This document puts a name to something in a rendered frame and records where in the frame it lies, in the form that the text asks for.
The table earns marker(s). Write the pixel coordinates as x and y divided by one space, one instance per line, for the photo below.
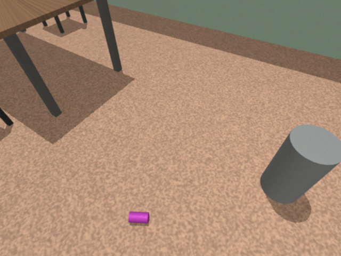
17 15

